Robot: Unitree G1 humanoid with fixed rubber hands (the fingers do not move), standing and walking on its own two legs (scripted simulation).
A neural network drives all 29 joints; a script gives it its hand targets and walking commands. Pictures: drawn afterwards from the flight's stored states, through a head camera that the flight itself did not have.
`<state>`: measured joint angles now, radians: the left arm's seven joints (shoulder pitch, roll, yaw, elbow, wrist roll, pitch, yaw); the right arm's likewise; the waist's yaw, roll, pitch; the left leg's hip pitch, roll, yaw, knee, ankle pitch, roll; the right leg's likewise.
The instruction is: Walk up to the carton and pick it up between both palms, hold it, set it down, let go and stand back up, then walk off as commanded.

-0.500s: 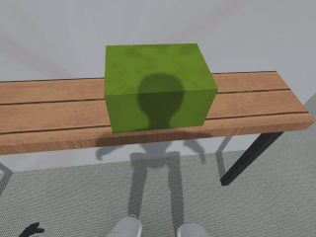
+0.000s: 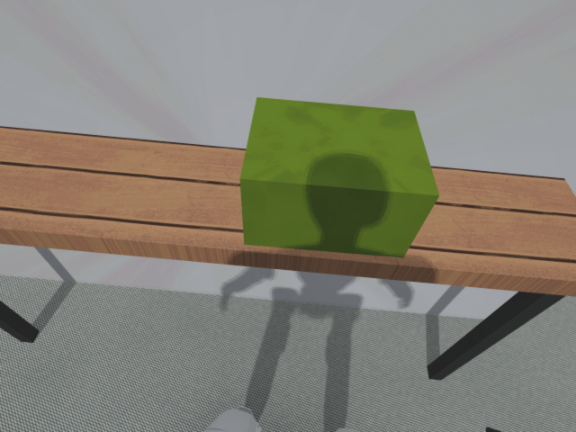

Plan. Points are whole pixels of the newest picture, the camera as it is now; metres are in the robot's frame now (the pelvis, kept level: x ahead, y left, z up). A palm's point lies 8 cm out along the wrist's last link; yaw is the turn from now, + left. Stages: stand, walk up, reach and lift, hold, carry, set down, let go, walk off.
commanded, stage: walk up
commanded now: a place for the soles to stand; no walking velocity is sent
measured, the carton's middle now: (329, 177) +0.51 -0.04 +0.05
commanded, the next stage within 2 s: none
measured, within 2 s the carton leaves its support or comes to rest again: neither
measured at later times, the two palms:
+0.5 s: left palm out of the picture +0.10 +0.31 -0.10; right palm out of the picture +0.14 -0.29 -0.08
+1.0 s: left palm out of the picture +0.09 +0.31 -0.09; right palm out of the picture +0.14 -0.30 -0.07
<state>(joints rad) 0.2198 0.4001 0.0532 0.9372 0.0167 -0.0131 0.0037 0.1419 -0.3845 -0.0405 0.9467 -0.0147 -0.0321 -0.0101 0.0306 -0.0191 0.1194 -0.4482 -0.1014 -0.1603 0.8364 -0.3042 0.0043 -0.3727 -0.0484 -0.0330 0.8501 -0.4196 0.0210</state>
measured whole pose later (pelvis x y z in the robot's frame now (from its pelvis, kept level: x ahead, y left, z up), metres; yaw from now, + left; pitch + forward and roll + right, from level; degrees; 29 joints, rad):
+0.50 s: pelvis +0.02 +0.00 +0.02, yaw +2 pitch -2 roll -1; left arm 0.10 0.38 0.05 1.00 0.00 -0.01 0.01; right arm 0.06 -0.34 0.00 1.03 -0.01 -0.02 -0.01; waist 0.02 -0.01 0.11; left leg -0.36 -0.08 -0.21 0.67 -0.27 -0.01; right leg -0.25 -0.04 -0.07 0.63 -0.34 0.02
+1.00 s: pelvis +0.05 -0.01 +0.03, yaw +3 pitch -2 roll +0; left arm 0.18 0.41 0.08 1.01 0.04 0.00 -0.03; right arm 0.16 -0.33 -0.03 1.03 -0.04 -0.04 0.00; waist 0.03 -0.06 0.05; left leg -0.30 -0.10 -0.20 0.60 -0.25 0.00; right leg -0.23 -0.02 -0.02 0.67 -0.49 -0.04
